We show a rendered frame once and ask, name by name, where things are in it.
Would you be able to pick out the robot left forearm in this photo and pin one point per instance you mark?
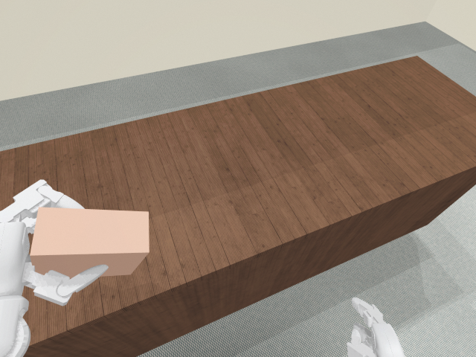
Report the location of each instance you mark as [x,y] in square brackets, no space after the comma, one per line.
[14,331]

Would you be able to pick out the left robot hand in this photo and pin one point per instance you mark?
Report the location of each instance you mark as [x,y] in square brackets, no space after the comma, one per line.
[16,222]

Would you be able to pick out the sponge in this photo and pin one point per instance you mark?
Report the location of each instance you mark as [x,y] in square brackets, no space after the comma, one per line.
[70,240]

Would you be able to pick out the table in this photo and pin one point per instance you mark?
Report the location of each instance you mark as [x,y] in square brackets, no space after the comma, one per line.
[249,196]

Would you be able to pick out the right robot hand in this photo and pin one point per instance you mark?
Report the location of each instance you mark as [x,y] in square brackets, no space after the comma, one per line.
[381,341]

